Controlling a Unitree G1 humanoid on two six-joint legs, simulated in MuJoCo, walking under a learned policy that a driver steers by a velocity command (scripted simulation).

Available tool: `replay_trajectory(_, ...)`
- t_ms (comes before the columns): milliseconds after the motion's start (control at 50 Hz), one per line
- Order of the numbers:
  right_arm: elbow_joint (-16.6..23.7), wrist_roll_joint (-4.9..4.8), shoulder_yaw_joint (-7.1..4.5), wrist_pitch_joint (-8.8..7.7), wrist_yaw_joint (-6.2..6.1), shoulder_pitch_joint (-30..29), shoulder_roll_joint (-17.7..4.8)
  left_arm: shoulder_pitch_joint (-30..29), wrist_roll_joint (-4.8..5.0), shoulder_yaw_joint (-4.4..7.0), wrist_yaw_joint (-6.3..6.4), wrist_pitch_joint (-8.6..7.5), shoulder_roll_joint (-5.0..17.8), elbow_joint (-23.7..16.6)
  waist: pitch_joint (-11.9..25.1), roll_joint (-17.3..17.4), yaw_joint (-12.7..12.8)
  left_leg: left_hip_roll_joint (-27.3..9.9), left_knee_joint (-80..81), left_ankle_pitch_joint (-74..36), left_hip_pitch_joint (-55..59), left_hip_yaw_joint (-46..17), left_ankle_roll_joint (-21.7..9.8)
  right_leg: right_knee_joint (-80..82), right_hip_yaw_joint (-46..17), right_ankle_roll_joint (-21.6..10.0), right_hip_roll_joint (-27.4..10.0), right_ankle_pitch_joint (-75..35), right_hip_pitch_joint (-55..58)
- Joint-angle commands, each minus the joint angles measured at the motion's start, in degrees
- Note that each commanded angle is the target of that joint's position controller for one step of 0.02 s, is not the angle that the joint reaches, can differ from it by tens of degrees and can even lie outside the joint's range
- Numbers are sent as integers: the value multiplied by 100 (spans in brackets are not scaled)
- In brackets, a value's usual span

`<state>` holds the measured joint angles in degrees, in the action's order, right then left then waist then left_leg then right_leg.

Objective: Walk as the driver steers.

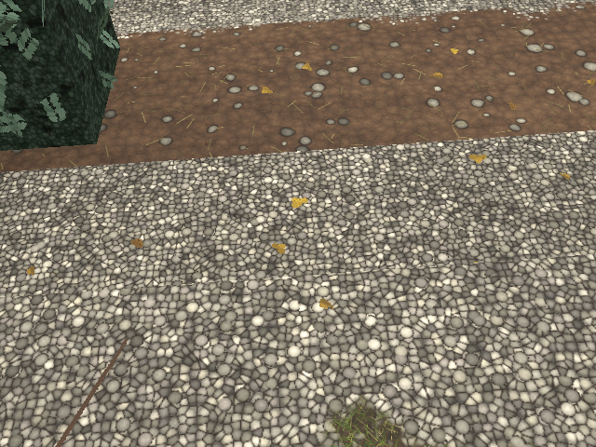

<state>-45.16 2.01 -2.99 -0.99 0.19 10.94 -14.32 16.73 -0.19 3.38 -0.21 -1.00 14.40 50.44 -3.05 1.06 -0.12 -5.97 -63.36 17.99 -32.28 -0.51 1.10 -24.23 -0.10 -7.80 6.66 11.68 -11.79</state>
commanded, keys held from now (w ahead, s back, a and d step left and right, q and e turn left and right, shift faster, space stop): w+e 0.32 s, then w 0.48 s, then w+q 0.20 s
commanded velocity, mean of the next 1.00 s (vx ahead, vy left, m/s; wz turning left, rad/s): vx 0.50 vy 0.00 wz -0.28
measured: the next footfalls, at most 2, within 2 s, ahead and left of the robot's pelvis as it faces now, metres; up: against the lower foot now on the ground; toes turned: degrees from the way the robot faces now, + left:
left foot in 0.30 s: +0.22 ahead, +0.13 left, +0.00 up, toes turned -11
right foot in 0.84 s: +0.53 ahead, -0.17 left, -0.18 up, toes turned -18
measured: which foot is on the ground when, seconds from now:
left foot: up 0.00-0.28, down 0.30-0.82, up 0.84-1.00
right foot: down 0.00-0.30, up 0.32-0.82, down 0.84-1.00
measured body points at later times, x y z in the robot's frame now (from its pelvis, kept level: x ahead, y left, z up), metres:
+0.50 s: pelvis +0.24 +0.03 -0.02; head +0.25 +0.04 +0.43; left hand +0.45 +0.26 -0.13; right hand +0.15 -0.23 -0.14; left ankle +0.18 +0.14 -0.74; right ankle +0.23 -0.10 -0.67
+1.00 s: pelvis +0.52 -0.10 -0.19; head +0.56 -0.13 +0.25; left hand +0.59 +0.14 -0.33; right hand +0.48 -0.36 -0.34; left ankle +0.52 +0.05 -0.80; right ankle +0.49 -0.16 -0.92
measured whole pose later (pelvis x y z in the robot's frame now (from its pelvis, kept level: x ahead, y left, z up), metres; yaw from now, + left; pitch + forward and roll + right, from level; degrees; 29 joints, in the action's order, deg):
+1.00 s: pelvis +0.52 -0.10 -0.19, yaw -13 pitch +0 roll -1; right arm -53.0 2.2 -2.3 -0.4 -0.8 16.8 -13.6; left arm 18.0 -1.6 2.0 0.1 -4.3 10.9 57.0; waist -4.9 3.2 -2.0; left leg -3.2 -79.7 21.4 -34.3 -3.9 -2.2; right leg -32.1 6.8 -5.5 3.8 18.4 -14.5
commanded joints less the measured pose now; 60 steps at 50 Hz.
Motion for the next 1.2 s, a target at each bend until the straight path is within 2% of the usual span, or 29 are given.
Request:
replay_trajectory(20,242,10,-122,109,-4,218,-443,123,69,227,15,-183,922,-324,212,-230,-179,94,698,-670,-70,53,146,1111,-1377,-742,-1238,-2002,-7)
replay_trajectory(80,489,81,-28,81,19,-461,-271,335,81,260,45,-165,1027,-272,213,-534,34,409,1459,-1692,373,219,100,1047,-1240,-541,-1022,-2543,-231)
replay_trajectory(100,501,55,-28,83,18,-462,-315,393,84,250,26,-161,984,-306,301,-580,70,440,1541,-1767,417,180,93,968,-1268,-537,-987,-2564,-137)
replay_trajectory(120,305,35,-71,59,32,-135,-467,440,-78,260,27,-187,998,-371,610,-644,90,446,830,-2266,403,156,-15,771,-1415,-609,-1211,-2822,160)
replay_trajectory(200,481,99,-103,-104,106,-578,-767,679,-152,257,69,-120,994,-523,331,-319,235,394,697,-1230,-441,-115,-103,191,-2100,-890,-1540,-2898,918)
replay_trajectory(260,384,8,-77,-165,158,139,-727,153,-111,280,65,-64,1104,-818,279,-480,-221,747,1978,237,953,38,-171,-428,-1958,-620,-1123,-3508,270)
replay_trajectory(280,1,93,-181,-200,122,1372,-887,-420,-144,274,53,-81,1059,-956,626,-561,-915,736,1769,-598,2517,34,-307,-1609,-1914,-441,-1025,-4308,-389)
replay_trajectory(300,-107,72,-235,-240,114,2148,-970,-550,-14,301,48,-100,1135,-1050,727,-205,-1348,810,3107,216,3279,161,-207,-2849,-1691,-342,-597,-3303,-1028)
replay_trajectory(320,-67,121,-294,-293,60,2131,-1331,-88,-2,132,75,-144,240,-1160,769,1415,-882,-801,3425,-200,4052,-1675,-577,-4929,-1240,-85,207,1133,-2110)
replay_trajectory(340,246,-84,-112,-290,55,1764,-1054,767,-102,-1,146,-245,-8,-1090,708,1153,-104,-1720,3175,-3358,4169,-3107,-584,-5683,-1184,-43,128,2405,-2925)
replay_trajectory(360,240,-121,-191,-330,35,1674,-1188,938,-161,89,171,-232,465,-939,696,1054,-39,-1977,4196,-2527,3715,-4326,-1376,-5852,-1003,91,46,1991,-3424)
replay_trajectory(400,269,-81,-127,-496,108,1050,-867,-137,-173,201,104,-87,863,-923,-577,-201,20,-1569,4399,-1732,2384,-3206,-1645,-5409,-1134,252,-363,1060,-3571)
replay_trajectory(460,-70,-117,-144,-423,54,1326,-975,-384,-161,155,-128,64,680,-856,-417,350,13,-826,4398,-2762,2074,-1520,-1268,-4392,-885,408,-452,457,-2917)
replay_trajectory(540,-448,-67,-82,-437,38,2227,-826,-941,-261,116,-197,97,539,-880,-95,386,-312,-645,4058,-3727,3152,-751,-1198,-4139,-398,237,-458,-779,-3663)
replay_trajectory(580,-679,-24,-28,-631,-10,2708,-636,-2239,-229,91,-170,-80,479,-1262,-417,585,-716,-421,4181,-2196,3814,-754,-1049,-3033,-479,267,-545,-1254,-4585)
replay_trajectory(620,-605,-62,1,-723,-46,2177,-628,-2613,-173,-12,-268,-169,288,-1360,-443,338,-503,-137,4367,-783,2434,-345,-951,-1540,35,276,-569,-3260,-2954)
replay_trajectory(680,-547,-120,45,-668,-31,1535,-677,-1773,-35,-52,-428,-106,224,-852,-94,294,-94,-99,3996,-25,1272,-14,-826,-1149,87,124,-765,-4885,-725)
replay_trajectory(740,-821,146,88,-418,-91,2176,-519,-2001,-150,-74,-243,-78,357,-709,-521,-258,-407,-38,2841,364,2251,-5,-807,-346,336,375,-835,-4144,-1010)
replay_trajectory(780,-1084,190,82,-240,-218,2512,-566,-1307,-308,-100,-105,-144,281,-414,-304,-234,-283,170,1348,-639,2877,31,-872,502,360,437,-885,-3902,-496)
replay_trajectory(820,-1164,-20,-10,-10,-328,2422,-715,449,-470,17,45,-180,503,195,184,-232,551,510,-1831,-1414,2353,205,-828,1744,73,246,-1222,-4396,1251)
replay_trajectory(840,-1052,-115,-68,-7,-281,2327,-564,1097,-440,129,29,-196,930,428,583,-936,649,1095,-3974,2659,562,280,-734,647,-419,102,-1911,-6026,2871)
replay_trajectory(860,-908,-387,41,-93,-323,3259,-125,1519,-214,146,-61,-293,1230,422,1599,-1505,125,916,-4271,3231,-1269,-608,-750,-2112,-904,19,-2993,-9177,5054)
replay_trajectory(880,-945,-406,67,-153,-382,3004,-316,1654,-72,187,-136,-273,1058,401,2129,-1363,532,610,-4200,2652,-2075,-661,-785,-1897,-1429,-244,-3229,-8136,5345)
replay_trajectory(900,-862,-276,51,-100,-389,2512,-474,1426,-74,228,-108,-251,1010,387,1969,-901,555,431,-4302,2105,-2385,-341,-715,-1100,-1856,-712,-3185,-4971,4506)
replay_trajectory(920,-689,-29,-24,-136,-360,1729,-602,774,-104,139,-11,-359,727,206,1507,-476,410,233,-3186,701,-2308,-491,-636,-272,-1982,-705,-3122,-2532,3200)
replay_trajectory(940,-723,132,-68,-98,-221,1473,-695,457,-84,31,54,-407,448,180,1021,-273,172,147,-2792,374,-1646,-387,-539,106,-1865,-608,-2860,-2506,1897)
replay_trajectory(980,-448,78,-8,81,4,968,-294,188,-129,25,93,-495,507,305,-97,-479,-295,-51,-918,-205,-536,-497,-142,735,-1316,-660,-2621,-2488,-490)
replay_trajectory(1060,-218,-49,132,-26,159,394,40,54,-50,-43,58,-625,253,298,-41,-654,-430,-7,1074,-1665,369,-124,-342,877,-109,-320,-2033,-2957,-890)
replay_trajectory(1200,178,-24,93,2,249,-698,-68,996,-138,8,140,-320,625,506,-66,-372,-7,656,2318,-634,351,776,-1077,147,690,-5,-2134,-4417,1152)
